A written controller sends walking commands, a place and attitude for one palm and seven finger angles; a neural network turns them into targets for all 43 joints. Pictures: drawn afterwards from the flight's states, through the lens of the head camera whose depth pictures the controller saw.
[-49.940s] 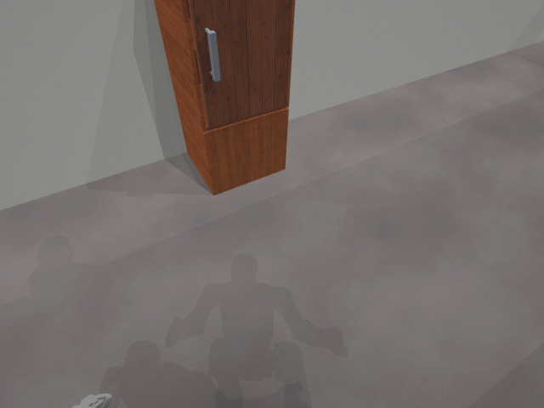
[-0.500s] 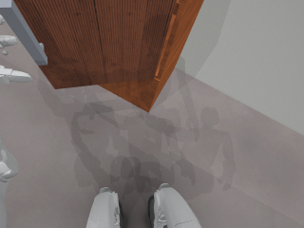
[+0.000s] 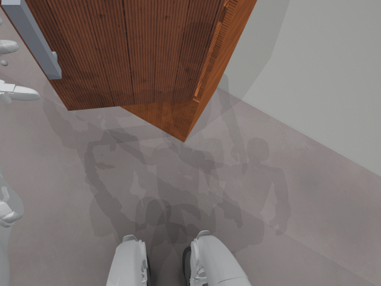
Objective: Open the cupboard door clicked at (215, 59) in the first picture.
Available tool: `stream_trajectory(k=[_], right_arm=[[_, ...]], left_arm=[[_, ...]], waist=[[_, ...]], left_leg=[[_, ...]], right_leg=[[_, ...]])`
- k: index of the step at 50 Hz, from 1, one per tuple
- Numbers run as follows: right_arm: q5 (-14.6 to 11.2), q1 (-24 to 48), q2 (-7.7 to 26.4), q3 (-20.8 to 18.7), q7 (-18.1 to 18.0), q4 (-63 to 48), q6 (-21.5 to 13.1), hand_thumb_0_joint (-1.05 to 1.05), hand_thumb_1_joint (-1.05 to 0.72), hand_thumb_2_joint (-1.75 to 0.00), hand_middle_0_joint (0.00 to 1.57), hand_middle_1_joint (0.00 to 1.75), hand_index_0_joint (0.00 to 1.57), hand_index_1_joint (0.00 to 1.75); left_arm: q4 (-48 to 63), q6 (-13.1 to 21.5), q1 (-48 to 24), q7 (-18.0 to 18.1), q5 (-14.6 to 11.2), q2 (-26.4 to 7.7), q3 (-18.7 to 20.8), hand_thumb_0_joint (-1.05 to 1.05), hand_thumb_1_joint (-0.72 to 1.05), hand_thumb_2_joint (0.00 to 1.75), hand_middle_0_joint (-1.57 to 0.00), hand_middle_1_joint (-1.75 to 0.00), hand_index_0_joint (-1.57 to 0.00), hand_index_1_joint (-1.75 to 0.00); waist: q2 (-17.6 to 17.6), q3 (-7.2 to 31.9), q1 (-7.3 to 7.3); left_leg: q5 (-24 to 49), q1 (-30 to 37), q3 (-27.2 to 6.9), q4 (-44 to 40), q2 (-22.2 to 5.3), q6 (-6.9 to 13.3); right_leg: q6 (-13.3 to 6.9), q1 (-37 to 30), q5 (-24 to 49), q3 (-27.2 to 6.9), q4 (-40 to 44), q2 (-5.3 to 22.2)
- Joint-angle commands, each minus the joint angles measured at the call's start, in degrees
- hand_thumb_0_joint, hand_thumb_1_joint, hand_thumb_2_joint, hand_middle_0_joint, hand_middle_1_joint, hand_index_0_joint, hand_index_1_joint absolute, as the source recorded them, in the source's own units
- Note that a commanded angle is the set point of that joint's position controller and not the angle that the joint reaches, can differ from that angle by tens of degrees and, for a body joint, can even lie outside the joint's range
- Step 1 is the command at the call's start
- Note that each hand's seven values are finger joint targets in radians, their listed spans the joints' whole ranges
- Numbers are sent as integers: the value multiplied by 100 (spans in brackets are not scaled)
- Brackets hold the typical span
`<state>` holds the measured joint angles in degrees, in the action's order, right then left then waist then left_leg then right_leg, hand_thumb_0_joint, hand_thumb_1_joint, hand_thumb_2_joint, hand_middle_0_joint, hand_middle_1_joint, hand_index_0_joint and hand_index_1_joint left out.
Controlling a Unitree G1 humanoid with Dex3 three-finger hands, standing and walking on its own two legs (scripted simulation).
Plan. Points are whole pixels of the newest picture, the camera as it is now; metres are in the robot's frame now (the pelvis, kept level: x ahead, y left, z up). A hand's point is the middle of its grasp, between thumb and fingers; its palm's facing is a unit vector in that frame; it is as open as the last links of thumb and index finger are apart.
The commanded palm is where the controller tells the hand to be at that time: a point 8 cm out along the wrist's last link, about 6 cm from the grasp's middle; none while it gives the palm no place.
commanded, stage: move the hooked fingers beside the handle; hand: left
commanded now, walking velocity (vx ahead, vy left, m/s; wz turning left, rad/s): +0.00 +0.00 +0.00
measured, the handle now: (37, 35) +0.58 +0.24 +0.07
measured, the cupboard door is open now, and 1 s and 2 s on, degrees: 40 40 40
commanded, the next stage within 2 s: slide the fingers in behind the handle in 0.10 s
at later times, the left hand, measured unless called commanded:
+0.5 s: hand (20, 63) +0.52 +0.27 +0.06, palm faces +0.10 -1.00 +0.00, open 14.0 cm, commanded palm +0.50 +0.29 +0.06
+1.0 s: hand (44, 63) +0.52 +0.23 +0.06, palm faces +0.11 -0.99 -0.01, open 14.0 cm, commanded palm +0.50 +0.26 +0.06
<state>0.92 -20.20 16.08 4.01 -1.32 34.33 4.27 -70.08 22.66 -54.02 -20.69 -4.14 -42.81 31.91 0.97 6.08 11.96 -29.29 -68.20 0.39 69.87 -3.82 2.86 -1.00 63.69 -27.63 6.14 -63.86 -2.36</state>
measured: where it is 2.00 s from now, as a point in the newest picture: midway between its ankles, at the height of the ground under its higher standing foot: outside the picture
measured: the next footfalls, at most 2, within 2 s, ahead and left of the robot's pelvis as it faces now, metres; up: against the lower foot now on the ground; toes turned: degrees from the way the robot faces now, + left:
none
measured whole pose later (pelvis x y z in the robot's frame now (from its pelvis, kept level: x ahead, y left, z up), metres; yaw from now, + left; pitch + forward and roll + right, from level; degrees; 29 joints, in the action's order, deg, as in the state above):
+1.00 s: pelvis +0.00 -0.01 +0.00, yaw +1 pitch +26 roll -5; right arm 1.4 -21.0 15.1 3.1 -0.1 35.4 4.9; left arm -68.6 23.9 -53.3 -13.6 -4.0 -34.1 26.4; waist 1.5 6.7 11.4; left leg -29.0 -66.2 0.5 68.6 -3.5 2.3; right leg -1.5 62.2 -27.9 5.9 -63.6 -2.2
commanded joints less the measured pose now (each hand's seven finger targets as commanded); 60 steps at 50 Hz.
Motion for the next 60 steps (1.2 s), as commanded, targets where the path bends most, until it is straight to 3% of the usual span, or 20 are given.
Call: stream_trajectory(k=[1,4,8,9,13,17,21,24,30,35,41,42,46,49,50,51,53,55,57,60], right_arm=[[-31,-1208,1231,-371,-72,-113,2,0,-90,-90,20,30,20,30],[-32,-1225,1235,-381,-86,-128,15,0,-90,-90,20,30,20,30],[-1,-1268,1244,-406,-90,-51,-3,0,-90,-90,20,30,20,30],[1,-1292,1264,-415,-84,-28,0,0,-90,-90,20,30,20,30],[14,-1317,1208,-432,-43,2,7,0,-90,-90,20,30,20,30],[19,-1311,1189,-436,-21,-8,54,0,-90,-90,20,30,20,30],[63,-1319,1177,-468,13,-35,51,0,-90,-90,20,30,20,30],[72,-1321,1131,-450,46,-6,57,0,-90,-90,20,30,20,30],[68,-1277,1132,-434,56,-53,62,0,-90,-90,20,30,20,30],[83,-1299,1093,-478,84,-55,59,0,-90,-90,20,30,20,30],[41,-1257,1058,-482,70,0,71,0,-90,-90,20,30,20,30],[43,-1267,1075,-484,62,-6,71,0,-90,-90,20,30,20,30],[48,-1232,1035,-466,58,-17,39,0,-90,-90,20,30,20,30],[69,-1236,1034,-474,71,-30,20,0,-90,-90,20,30,20,30],[69,-1221,1008,-481,86,-20,12,0,-90,-90,20,30,20,30],[83,-1222,1017,-486,95,-6,11,0,-90,-90,20,30,20,30],[76,-1236,1011,-485,112,-14,15,0,-90,-90,20,30,20,30],[48,-1213,1034,-464,87,-29,33,0,-90,-90,20,30,20,30],[33,-1220,1025,-451,75,-64,32,0,-90,-90,20,30,20,30],[55,-1218,1007,-459,74,-79,-9,0,-90,-90,20,30,20,30]], left_arm=[[958,222,-2214,-97,-96,-1921,51,0,-50,30,-30,-120,-30,-120],[1136,197,-2272,-208,-133,-1834,-32,0,-50,30,-30,-120,-30,-120],[1346,291,-2444,-250,-310,-1658,-42,0,-50,30,-30,-120,-30,-120],[1365,297,-2448,-233,-307,-1818,89,0,-50,30,-30,-120,-30,-120],[1384,252,-2404,-163,-288,-1320,-222,0,-50,30,-30,-120,-30,-120],[1287,162,-2240,16,-216,-1206,-262,0,-50,30,-30,-120,-30,-120],[1659,303,-2280,234,-204,-1262,-115,0,-50,30,-30,-120,-30,-120],[1461,367,-2292,364,-157,-1019,-261,0,-50,30,-30,-120,-30,-120],[1212,389,-2286,522,-56,-1003,-280,0,-50,30,-30,-120,-30,-120],[1499,537,-2226,544,-115,-777,-354,0,-50,30,-30,-120,-30,-120],[1314,458,-2249,529,-190,-515,-504,0,-50,30,-30,-120,-30,-120],[1328,453,-2227,560,-169,-689,-380,0,-50,30,-30,-120,-30,-120],[1338,502,-2379,689,-110,-634,-457,0,-50,30,-30,-120,-30,-120],[1544,642,-2400,781,-64,-785,-340,0,-50,30,-30,-120,-30,-120],[1483,640,-2415,789,-70,-514,-528,0,-50,30,-30,-120,-30,-120],[1547,667,-2414,808,-62,-606,-439,0,-50,30,-30,-120,-30,-120],[1381,635,-2321,815,-85,-408,-548,0,-50,30,-30,-120,-30,-120],[1084,502,-2279,828,-76,-596,-454,0,-50,30,-30,-120,-30,-120],[1045,414,-2352,838,-40,-618,-483,0,-50,30,-30,-120,-30,-120],[1392,539,-2571,885,-29,-704,-422,0,-50,30,-30,-120,-30,-120]], waist=[[1245,2815,-7],[1544,3102,-46],[1551,3210,14],[1499,3269,-35],[1665,3175,-2],[1494,2973,-22],[1605,3258,-126],[1410,2968,-25],[1260,2768,-27],[1336,3220,-68],[1041,2914,18],[1046,2921,-58],[1049,2860,-9],[1211,3164,-91],[1205,3149,-11],[1300,3183,-78],[1156,3068,-11],[831,2844,34],[842,2788,27],[1056,3187,-6]], left_leg=[[2515,2779,-582,-687,42,-97],[2712,3109,-630,-672,35,-127],[2935,3415,-772,-649,-8,-170],[3012,3446,-792,-669,-16,-193],[3073,3688,-847,-731,-28,-230],[2925,3547,-823,-806,-18,-227],[3162,3790,-849,-831,-21,-284],[3100,3674,-841,-840,-28,-267],[2578,3283,-753,-884,28,-209],[3004,3548,-719,-799,31,-221],[2634,3105,-589,-793,80,-138],[2563,3023,-578,-805,93,-139],[2371,2889,-533,-783,117,-109],[2581,3035,-535,-750,117,-126],[2601,3086,-540,-727,120,-129],[2630,3129,-555,-732,106,-152],[2552,3040,-527,-716,123,-120],[2256,2548,-447,-702,142,-70],[2079,2343,-411,-725,169,-54],[2319,2595,-422,-666,159,-63]], right_leg=[[4,-835,1559,-350,646,-139],[-18,-668,1578,-324,609,-137],[-33,-396,1524,-254,575,-156],[-26,-468,1552,-244,581,-157],[-45,-236,1440,-189,611,-154],[-34,-308,1390,-185,675,-148],[-48,-409,1458,-186,663,-151],[-42,-357,1459,-168,665,-163],[-44,-507,1331,-221,684,-149],[-35,-653,1637,-255,650,-153],[2,-872,1685,-317,725,-145],[-8,-972,1670,-334,716,-137],[-2,-983,1604,-384,726,-136],[-23,-1076,1765,-397,649,-131],[-15,-981,1771,-392,655,-134],[-24,-977,1745,-374,635,-122],[-18,-965,1740,-383,655,-137],[30,-1211,1741,-454,713,-127],[34,-1316,1684,-490,736,-112],[19,-1324,1855,-496,654,-112]])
